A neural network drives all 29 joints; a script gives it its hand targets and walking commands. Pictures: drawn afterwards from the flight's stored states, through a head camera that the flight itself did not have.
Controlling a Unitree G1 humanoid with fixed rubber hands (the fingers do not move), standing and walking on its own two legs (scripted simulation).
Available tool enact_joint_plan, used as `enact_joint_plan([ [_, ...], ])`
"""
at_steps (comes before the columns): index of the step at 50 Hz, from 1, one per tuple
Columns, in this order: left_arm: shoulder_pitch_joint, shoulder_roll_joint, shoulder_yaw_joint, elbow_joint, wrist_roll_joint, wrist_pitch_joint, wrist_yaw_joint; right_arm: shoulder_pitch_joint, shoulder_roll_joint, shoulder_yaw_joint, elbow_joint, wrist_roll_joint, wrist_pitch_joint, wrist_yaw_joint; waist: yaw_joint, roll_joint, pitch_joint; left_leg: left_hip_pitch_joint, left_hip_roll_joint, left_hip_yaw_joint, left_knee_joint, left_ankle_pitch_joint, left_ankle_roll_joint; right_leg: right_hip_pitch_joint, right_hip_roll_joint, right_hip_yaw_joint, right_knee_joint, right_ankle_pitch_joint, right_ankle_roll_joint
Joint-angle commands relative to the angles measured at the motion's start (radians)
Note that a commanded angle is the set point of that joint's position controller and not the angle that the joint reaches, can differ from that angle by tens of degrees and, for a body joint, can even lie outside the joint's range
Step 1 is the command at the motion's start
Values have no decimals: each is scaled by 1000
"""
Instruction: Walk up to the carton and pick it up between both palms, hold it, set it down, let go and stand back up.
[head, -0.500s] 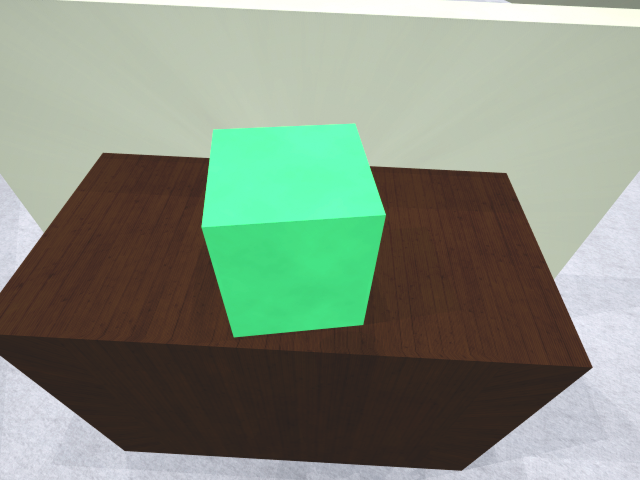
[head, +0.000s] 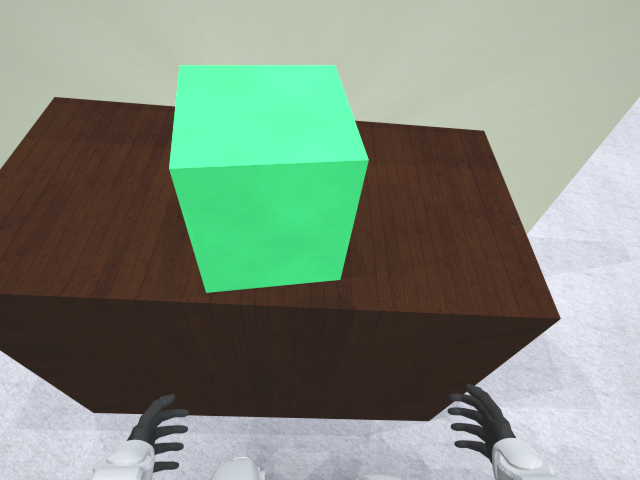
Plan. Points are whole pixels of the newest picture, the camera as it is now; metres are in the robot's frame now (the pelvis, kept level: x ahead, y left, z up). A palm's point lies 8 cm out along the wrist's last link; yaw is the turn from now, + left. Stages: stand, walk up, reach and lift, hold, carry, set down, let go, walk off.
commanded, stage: reach and lift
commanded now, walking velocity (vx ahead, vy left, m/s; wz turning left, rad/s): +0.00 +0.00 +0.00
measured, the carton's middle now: (268, 183) +0.50 +0.08 +0.06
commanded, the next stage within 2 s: none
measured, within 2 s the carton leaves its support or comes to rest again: neither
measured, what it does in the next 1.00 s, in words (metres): stands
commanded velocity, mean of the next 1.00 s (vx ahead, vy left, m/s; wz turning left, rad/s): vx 0.00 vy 0.00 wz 0.00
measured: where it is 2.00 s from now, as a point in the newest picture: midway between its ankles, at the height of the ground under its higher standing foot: outside the picture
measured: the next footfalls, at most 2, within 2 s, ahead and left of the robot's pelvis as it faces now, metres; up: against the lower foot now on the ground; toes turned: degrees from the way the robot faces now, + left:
none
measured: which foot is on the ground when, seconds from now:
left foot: down 0.00-1.00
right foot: down 0.00-1.00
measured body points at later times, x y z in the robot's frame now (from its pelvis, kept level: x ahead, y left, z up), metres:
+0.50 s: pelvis -0.01 +0.01 +0.02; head +0.00 +0.02 +0.47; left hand +0.17 +0.25 -0.06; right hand +0.16 -0.19 -0.06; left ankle +0.06 +0.13 -0.71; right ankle -0.01 -0.09 -0.71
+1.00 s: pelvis +0.03 +0.02 +0.03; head +0.03 +0.04 +0.48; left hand +0.22 +0.26 -0.02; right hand +0.22 -0.19 -0.02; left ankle +0.06 +0.13 -0.71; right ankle -0.01 -0.09 -0.71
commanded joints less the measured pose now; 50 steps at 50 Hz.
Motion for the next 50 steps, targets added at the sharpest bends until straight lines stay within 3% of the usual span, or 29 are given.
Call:
enact_joint_plan([
  [1,-36,223,99,-72,49,-108,47,20,-55,-59,-178,-67,-61,5,73,123,-107,218,-53,22,-164,119,4,-213,-47,56,-250,159,32],
  [3,-152,224,79,-47,36,-174,67,-20,-35,-92,-246,-117,-82,23,57,101,-80,237,-46,18,-170,33,23,-292,-59,77,-256,33,38],
  [4,-181,201,84,-55,30,-193,67,-18,6,-97,-257,-118,-86,27,71,133,-73,214,-45,35,-163,7,30,-312,-85,119,-273,10,38],
  [6,-197,217,62,-99,-17,-220,68,-25,3,-118,-328,-135,-102,23,74,119,-162,231,-36,60,-159,26,15,-272,-104,136,-282,28,52],
  [8,-213,228,38,-85,-77,-243,66,-21,13,-124,-381,-145,-112,6,55,73,-200,224,-38,68,-159,19,4,-210,-122,159,-306,21,68],
  [9,-207,231,19,-94,-92,-250,66,7,27,-119,-385,-139,-105,-1,48,77,-217,244,-44,80,-169,7,4,-201,-117,149,-307,-7,69],
  [10,-145,233,19,-41,-109,-244,69,56,20,-119,-377,-132,-93,-8,60,72,-210,261,-45,70,-197,19,-2,-203,-116,136,-320,27,72],
  [12,-121,223,-6,-25,-149,-242,58,75,19,-119,-367,-131,-80,-22,44,54,-207,296,-44,55,-213,50,6,-196,-114,113,-320,106,69],
  [14,-41,195,-3,34,-145,-243,46,129,-1,-117,-327,-142,-61,-37,53,66,-169,296,-52,56,-234,92,-7,-155,-90,96,-346,132,62],
  [17,-26,166,-6,58,-128,-266,50,160,-15,-123,-289,-152,-57,-40,40,67,-130,312,-44,39,-306,114,-7,-97,-61,40,-365,126,36],
  [18,-10,167,5,97,-132,-281,54,155,-12,-122,-309,-161,-65,-37,46,17,-135,344,-41,38,-328,101,-6,-100,-58,34,-384,85,39],
  [23,-31,137,-5,53,-118,-375,90,153,17,-136,-341,-146,-121,-3,70,65,-104,392,-41,13,-379,121,-8,-120,-31,28,-421,23,23],
  [24,-61,156,6,22,-113,-395,102,125,0,-158,-349,-150,-135,5,91,88,-122,367,-38,22,-381,108,-7,-95,-38,33,-411,33,12],
  [25,-57,139,-10,7,-130,-422,113,132,9,-149,-390,-152,-155,12,74,66,-114,363,-41,18,-394,103,-10,-92,-31,35,-412,38,20],
  [26,-61,141,-20,-1,-132,-438,116,135,16,-156,-363,-142,-161,17,70,100,-112,350,-38,21,-409,73,-7,-95,-39,45,-413,26,18],
  [28,-74,112,-42,16,-135,-465,125,142,18,-134,-340,-138,-163,30,67,94,-102,367,-37,16,-417,66,-7,-102,-45,46,-424,23,14],
  [29,-61,123,-29,-19,-140,-480,128,152,17,-149,-352,-136,-170,34,82,101,-125,380,-43,26,-411,86,-5,-101,-53,61,-434,32,10],
  [31,-90,125,-51,-61,-149,-512,142,150,6,-169,-365,-134,-194,36,55,122,-147,396,-37,8,-405,116,-5,-134,-48,63,-424,49,9],
  [32,-90,119,-48,-54,-151,-519,149,117,-4,-158,-336,-128,-200,40,95,136,-150,388,-39,17,-404,77,-12,-140,-59,65,-421,10,-1],
  [33,-68,121,-65,-76,-163,-524,150,115,-18,-165,-366,-120,-208,45,88,136,-164,394,-47,38,-396,59,-16,-119,-55,56,-424,4,0],
  [34,-67,130,-68,-90,-169,-531,156,123,3,-174,-353,-112,-214,49,79,153,-184,404,-49,22,-391,122,-15,-115,-45,54,-418,53,1],
  [35,-66,118,-77,-103,-172,-544,166,121,-18,-167,-364,-98,-222,56,87,145,-197,431,-36,-12,-412,97,-19,-124,-39,52,-421,45,5],
  [36,-51,115,-72,-91,-185,-544,173,127,-33,-182,-350,-94,-228,59,90,153,-216,420,-37,-14,-401,154,-22,-127,-49,58,-426,69,-3],
  [37,-32,100,-93,-77,-192,-543,172,134,-29,-176,-351,-98,-230,59,95,117,-200,430,-35,-10,-393,179,-16,-129,-40,61,-429,85,-3],
  [39,25,93,-82,-43,-174,-547,160,177,-36,-158,-320,-93,-234,56,85,130,-167,435,-57,14,-398,221,-21,-104,-36,50,-451,107,0],
  [41,33,124,-68,-48,-166,-552,145,160,-60,-166,-366,-78,-238,51,86,123,-151,453,-62,11,-392,310,-25,-68,-25,55,-458,177,10],
  [45,57,103,-58,-29,-164,-584,138,181,-44,-127,-390,-52,-245,51,98,86,-123,476,-61,9,-399,349,-22,-48,-17,53,-478,192,15],
  [49,25,97,-65,-110,-200,-645,135,164,-34,-147,-442,-32,-269,48,92,84,-161,453,-47,-11,-409,395,-20,-9,-17,56,-476,228,4],
  [50,6,116,-64,-106,-191,-652,135,155,-24,-132,-449,-23,-271,49,114,93,-162,468,-55,-16,-404,411,-21,-37,-22,63,-475,235,10],
])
